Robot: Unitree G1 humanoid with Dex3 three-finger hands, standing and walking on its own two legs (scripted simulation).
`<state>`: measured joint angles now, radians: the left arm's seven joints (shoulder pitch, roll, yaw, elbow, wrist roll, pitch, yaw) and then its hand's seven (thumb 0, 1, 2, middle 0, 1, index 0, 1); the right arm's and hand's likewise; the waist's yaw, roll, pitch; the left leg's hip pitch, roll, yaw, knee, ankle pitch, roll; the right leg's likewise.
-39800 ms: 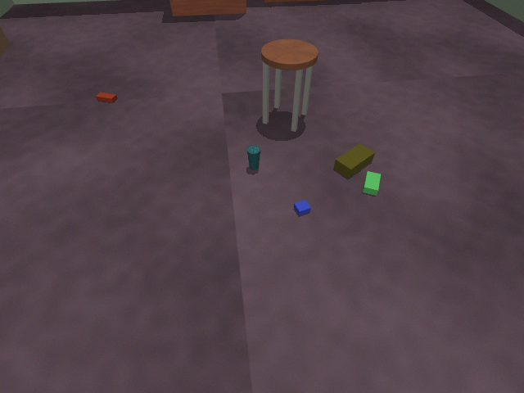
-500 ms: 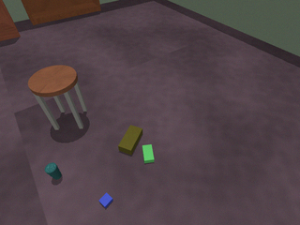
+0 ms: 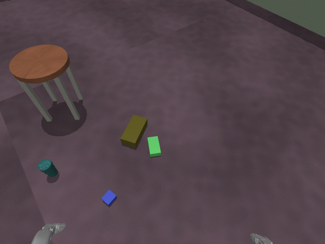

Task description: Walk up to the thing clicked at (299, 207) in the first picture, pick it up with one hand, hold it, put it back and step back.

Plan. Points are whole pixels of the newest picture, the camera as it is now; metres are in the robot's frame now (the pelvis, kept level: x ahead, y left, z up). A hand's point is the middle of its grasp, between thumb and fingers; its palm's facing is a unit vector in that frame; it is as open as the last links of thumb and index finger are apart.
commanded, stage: rise first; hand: left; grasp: from above
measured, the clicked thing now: (109, 197) +0.46 +0.28 -0.74
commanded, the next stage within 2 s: none
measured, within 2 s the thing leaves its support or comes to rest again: neither
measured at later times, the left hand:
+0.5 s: hand out of the picture +0.15 +0.27 -0.21, palm faces -0.07 -0.85 -0.53, open 13.4 cm
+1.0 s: hand out of the picture +0.17 +0.31 -0.31, palm faces -0.21 -0.56 -0.80, open 13.8 cm
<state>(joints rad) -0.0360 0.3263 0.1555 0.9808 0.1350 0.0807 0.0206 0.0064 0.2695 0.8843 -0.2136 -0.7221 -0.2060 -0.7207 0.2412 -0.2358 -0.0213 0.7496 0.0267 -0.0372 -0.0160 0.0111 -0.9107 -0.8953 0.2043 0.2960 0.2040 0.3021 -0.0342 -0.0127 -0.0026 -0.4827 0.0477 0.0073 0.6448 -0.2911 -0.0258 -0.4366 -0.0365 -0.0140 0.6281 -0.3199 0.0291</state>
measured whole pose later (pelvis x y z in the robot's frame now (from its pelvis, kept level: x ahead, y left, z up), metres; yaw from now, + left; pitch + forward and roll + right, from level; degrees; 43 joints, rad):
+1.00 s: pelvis -0.03 +0.00 -0.15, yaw -1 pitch +27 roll -2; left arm -0.15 0.32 0.15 0.83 0.51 0.33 0.38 0.00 -0.45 0.96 -0.14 -0.92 -0.12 -0.94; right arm 0.11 -0.25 -0.01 0.68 -0.02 -0.15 -0.08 0.01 -0.88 -0.89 0.21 0.30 0.21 0.30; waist -0.01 0.00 -0.19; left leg -1.38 0.05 -0.06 1.49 -0.59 -0.04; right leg -1.31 -0.03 -0.02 1.47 -0.64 0.03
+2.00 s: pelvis -0.09 +0.00 -0.42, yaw -8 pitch +33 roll -6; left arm -1.06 0.76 0.38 1.61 0.80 0.32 0.50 0.00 -0.40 0.92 -0.28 -0.83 -0.24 -0.86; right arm 0.14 -0.30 0.06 0.86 -0.14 -0.29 0.24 0.01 -0.91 -0.90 0.20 0.29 0.20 0.30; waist -0.20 0.00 -0.03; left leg -2.32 0.05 -0.16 2.38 -0.65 -0.03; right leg -2.23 0.04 -0.02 2.33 -0.69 0.07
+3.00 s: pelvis -0.08 +0.01 -0.44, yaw -13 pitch +31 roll -12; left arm -1.36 1.04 0.34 1.83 0.83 0.35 0.63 0.00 -0.49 0.95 -0.21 -0.87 -0.17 -0.91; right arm 0.12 -0.36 0.25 0.78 -0.19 -0.33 0.27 0.01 -0.91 -0.89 0.20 0.29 0.20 0.30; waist -0.39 -0.09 0.15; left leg -2.35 0.06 -0.26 2.47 -0.69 -0.04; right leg -2.23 0.08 -0.10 2.35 -0.68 0.08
